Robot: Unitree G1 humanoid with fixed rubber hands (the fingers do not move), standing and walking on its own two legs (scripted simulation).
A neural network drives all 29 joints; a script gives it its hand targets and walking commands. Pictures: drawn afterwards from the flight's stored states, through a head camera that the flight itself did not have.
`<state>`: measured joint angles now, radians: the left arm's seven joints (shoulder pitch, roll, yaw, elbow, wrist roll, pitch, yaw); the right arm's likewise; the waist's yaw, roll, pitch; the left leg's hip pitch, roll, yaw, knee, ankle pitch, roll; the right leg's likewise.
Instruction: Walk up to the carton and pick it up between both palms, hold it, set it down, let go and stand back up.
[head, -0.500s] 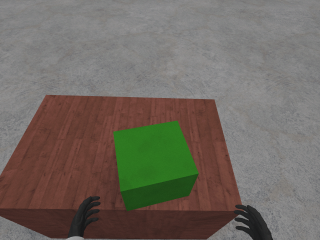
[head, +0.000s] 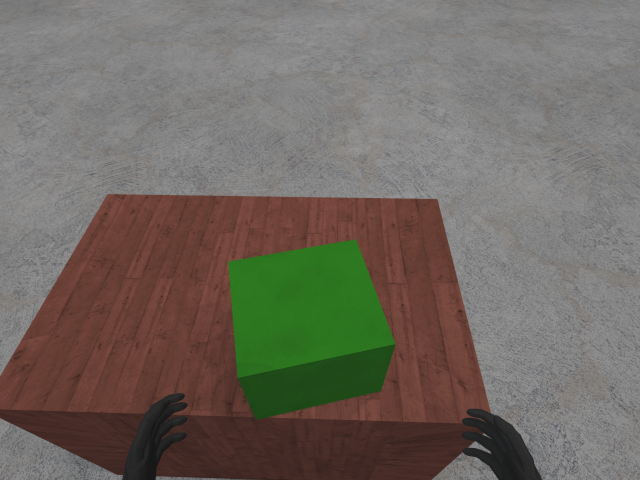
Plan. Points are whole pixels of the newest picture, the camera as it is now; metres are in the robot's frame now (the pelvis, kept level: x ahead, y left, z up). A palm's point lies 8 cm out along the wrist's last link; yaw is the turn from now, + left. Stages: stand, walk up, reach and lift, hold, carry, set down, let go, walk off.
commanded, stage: reach and lift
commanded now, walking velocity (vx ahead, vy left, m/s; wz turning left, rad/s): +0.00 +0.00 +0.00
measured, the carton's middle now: (306, 328) +0.37 +0.06 -0.11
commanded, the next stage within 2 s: none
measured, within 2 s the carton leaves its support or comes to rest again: neither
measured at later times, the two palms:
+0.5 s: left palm (160, 430) +0.17 +0.22 -0.03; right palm (512, 432) +0.21 -0.21 -0.04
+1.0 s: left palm (161, 366) +0.24 +0.23 +0.01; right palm (491, 340) +0.30 -0.19 +0.01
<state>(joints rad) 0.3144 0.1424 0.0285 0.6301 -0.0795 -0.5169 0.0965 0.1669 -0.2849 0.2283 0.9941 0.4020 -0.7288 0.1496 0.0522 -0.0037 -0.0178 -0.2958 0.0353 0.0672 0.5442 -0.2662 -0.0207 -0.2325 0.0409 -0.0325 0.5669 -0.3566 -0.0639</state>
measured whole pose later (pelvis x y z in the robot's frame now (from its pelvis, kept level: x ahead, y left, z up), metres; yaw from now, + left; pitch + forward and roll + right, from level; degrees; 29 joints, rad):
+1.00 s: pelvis +0.01 +0.01 +0.01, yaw +0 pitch +5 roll +1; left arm 0.01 0.13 0.01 0.49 -0.10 -0.24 0.14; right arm -0.20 -0.36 0.25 0.88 0.46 -0.44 0.14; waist 0.09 -0.04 -0.07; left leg -0.29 0.02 0.05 0.39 -0.18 -0.01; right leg -0.22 0.04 -0.01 0.40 -0.27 -0.05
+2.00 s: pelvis -0.01 +0.01 -0.01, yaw +0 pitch +20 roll -1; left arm -0.53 0.16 0.10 1.01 -0.15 -0.31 0.08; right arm -0.78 -0.36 0.23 1.34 0.45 -0.40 0.11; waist 0.13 0.00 -0.22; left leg -0.73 0.04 0.02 0.58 -0.21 -0.01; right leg -0.64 0.07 -0.03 0.57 -0.28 -0.05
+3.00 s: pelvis -0.03 +0.00 -0.07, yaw +1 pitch +32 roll +0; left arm -0.68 0.05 0.26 1.27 -0.04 -0.56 0.10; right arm -0.90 -0.15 0.03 1.52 0.17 -0.59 -0.04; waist 0.15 0.01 -0.32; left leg -1.18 0.03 -0.02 0.97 -0.34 -0.03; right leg -1.10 0.07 -0.04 0.99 -0.44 -0.07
